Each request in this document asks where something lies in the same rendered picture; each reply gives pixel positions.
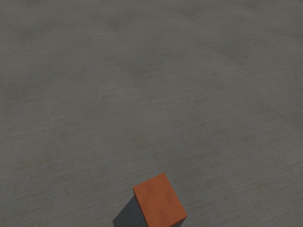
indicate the carton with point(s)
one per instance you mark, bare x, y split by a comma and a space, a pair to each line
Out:
158, 203

